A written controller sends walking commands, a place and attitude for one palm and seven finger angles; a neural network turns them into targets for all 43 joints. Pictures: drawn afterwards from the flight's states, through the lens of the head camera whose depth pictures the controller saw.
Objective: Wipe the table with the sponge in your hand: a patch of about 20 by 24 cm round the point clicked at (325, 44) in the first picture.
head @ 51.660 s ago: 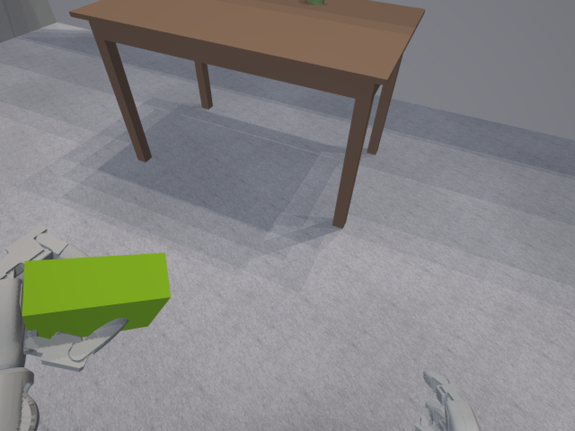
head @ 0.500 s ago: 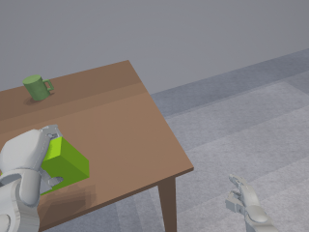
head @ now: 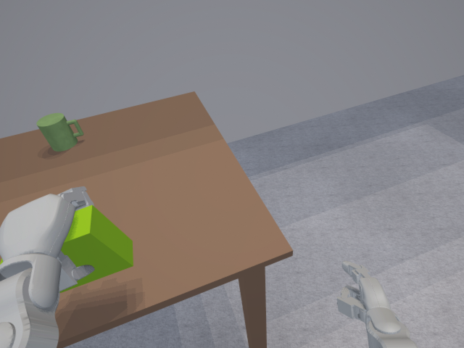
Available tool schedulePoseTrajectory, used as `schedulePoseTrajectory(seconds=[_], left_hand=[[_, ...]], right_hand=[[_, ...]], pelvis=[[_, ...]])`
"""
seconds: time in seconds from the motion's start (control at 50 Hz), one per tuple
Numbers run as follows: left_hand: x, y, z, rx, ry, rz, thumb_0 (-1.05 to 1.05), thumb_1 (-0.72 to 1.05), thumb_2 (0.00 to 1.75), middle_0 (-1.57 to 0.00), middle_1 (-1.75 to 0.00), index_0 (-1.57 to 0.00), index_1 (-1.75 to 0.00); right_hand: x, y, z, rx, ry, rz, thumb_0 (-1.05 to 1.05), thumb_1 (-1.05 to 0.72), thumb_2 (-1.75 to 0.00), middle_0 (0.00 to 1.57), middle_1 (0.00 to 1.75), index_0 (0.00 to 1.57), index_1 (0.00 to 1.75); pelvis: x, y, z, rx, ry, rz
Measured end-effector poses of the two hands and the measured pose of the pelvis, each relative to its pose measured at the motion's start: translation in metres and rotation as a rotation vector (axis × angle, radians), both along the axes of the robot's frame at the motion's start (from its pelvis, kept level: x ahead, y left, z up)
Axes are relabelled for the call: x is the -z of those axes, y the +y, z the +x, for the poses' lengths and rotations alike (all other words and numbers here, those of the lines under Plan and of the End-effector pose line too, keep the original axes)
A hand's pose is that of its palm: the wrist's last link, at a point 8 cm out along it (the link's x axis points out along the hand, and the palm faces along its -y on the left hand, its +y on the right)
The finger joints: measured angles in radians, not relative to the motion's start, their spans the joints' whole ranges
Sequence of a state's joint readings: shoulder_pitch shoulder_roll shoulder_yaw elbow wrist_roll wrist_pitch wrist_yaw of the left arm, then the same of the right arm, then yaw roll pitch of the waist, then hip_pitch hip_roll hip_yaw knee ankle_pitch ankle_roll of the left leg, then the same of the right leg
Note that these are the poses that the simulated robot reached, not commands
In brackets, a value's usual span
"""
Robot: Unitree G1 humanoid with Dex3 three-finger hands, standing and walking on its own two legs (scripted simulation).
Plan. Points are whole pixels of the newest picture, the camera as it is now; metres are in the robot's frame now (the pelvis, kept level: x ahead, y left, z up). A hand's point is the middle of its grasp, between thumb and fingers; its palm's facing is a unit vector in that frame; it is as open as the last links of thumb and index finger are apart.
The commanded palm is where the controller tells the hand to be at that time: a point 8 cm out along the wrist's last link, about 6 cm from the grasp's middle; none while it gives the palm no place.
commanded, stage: step back with the hand held close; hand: left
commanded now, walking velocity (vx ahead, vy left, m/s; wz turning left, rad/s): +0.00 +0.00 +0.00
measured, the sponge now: (83, 256) +0.19 +0.28 +0.11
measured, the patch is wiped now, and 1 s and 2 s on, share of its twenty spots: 0.95 0.95 0.95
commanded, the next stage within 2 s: stop stepping back and stand still in 1.38 s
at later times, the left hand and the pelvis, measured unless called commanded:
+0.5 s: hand (70, 229) +0.19 +0.26 +0.19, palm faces +0.38 -0.81 -0.44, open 9.4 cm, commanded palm +0.13 +0.30 +0.21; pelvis -0.02 +0.02 -0.01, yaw +2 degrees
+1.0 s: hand (49, 277) +0.13 +0.25 +0.18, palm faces +0.34 -0.88 -0.34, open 9.4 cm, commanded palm +0.07 +0.30 +0.21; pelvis -0.10 +0.02 -0.01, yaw -1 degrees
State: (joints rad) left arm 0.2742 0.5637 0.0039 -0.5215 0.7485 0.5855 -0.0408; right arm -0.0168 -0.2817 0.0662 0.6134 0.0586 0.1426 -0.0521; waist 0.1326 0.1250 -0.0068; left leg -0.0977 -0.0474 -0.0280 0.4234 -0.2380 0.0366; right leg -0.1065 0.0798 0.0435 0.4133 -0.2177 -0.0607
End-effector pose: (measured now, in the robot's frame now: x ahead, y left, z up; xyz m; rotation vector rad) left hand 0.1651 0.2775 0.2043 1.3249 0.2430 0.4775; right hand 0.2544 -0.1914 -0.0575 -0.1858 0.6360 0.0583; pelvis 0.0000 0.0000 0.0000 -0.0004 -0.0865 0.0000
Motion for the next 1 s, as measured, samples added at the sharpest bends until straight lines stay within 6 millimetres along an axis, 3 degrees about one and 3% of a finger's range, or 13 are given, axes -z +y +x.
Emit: schedulePoseTrajectory(seconds=[0.12,0.16,0.2,0.28,0.42,0.56,0.68,0.86,1.0], left_hand=[[0.001,0.003,0.0,-0.014,0.003,0.0,0.0,-0.47,1.08,-0.8,-1.4,-0.82,-1.42],[0.006,0.007,0.004,0.078,-0.106,-0.327,0.0,-0.47,1.08,-0.8,-1.4,-0.82,-1.42],[0.01,0.007,0.009,0.184,-0.225,-0.549,-0.01,-0.48,1.08,-0.8,-1.4,-0.82,-1.42],[0.012,-0.001,0.008,0.334,-0.4,-0.73,-0.01,-0.47,1.08,-0.8,-1.4,-0.82,-1.42],[0.002,0.006,-0.005,0.434,-0.501,-0.709,-0.01,-0.48,1.08,-0.8,-1.4,-0.82,-1.42],[0.009,0.025,-0.02,0.398,-0.54,-0.701,-0.01,-0.48,1.08,-0.8,-1.4,-0.82,-1.42],[0.016,0.026,-0.039,0.446,-0.552,-0.722,-0.01,-0.48,1.08,-0.8,-1.4,-0.82,-1.42],[0.001,0.043,-0.064,0.413,-0.656,-0.654,-0.01,-0.48,1.08,-0.8,-1.4,-0.82,-1.42],[0.017,0.013,-0.074,0.476,-0.584,-0.782,-0.01,-0.48,1.08,-0.8,-1.4,-0.82,-1.42]], right_hand=[[0.0,0.003,0.0,-0.004,0.002,0.002,0.01,-0.9,-0.9,0.2,0.3,0.2,0.3],[-0.002,0.003,-0.003,-0.005,-0.018,0.004,0.01,-0.9,-0.9,0.2,0.3,0.2,0.3],[-0.004,0.002,-0.012,0.004,-0.032,-0.003,0.01,-0.9,-0.9,0.2,0.3,0.2,0.3],[0.003,-0.01,-0.044,0.073,0.04,-0.053,0.01,-0.9,-0.9,0.2,0.3,0.2,0.3],[0.031,-0.04,-0.111,0.218,0.214,-0.132,0.01,-0.9,-0.9,0.2,0.3,0.2,0.3],[0.041,-0.044,-0.154,0.264,0.258,-0.143,0.01,-0.9,-0.9,0.2,0.3,0.2,0.3],[0.034,-0.029,-0.163,0.253,0.205,-0.156,0.01,-0.9,-0.9,0.2,0.3,0.2,0.3],[0.023,-0.003,-0.149,0.172,0.086,-0.107,0.01,-0.9,-0.9,0.2,0.3,0.2,0.3],[0.016,-0.001,-0.159,0.171,0.059,-0.068,0.01,-0.9,-0.9,0.21,0.3,0.2,0.3]], pelvis=[[0.0,0.001,-0.001,-0.003,0.001,0.0],[0.001,0.001,-0.003,-0.016,0.017,-0.01],[0.002,0.0,-0.004,-0.027,0.046,-0.02],[0.004,0.002,-0.004,-0.028,0.087,-0.02],[0.01,0.012,-0.01,-0.029,0.115,-0.011],[0.014,0.02,-0.028,-0.028,0.122,-0.034],[0.017,0.028,-0.046,-0.02,0.124,-0.04],[0.015,0.029,-0.064,-0.002,0.16,-0.036],[0.012,0.023,-0.1,0.024,0.145,-0.055]])
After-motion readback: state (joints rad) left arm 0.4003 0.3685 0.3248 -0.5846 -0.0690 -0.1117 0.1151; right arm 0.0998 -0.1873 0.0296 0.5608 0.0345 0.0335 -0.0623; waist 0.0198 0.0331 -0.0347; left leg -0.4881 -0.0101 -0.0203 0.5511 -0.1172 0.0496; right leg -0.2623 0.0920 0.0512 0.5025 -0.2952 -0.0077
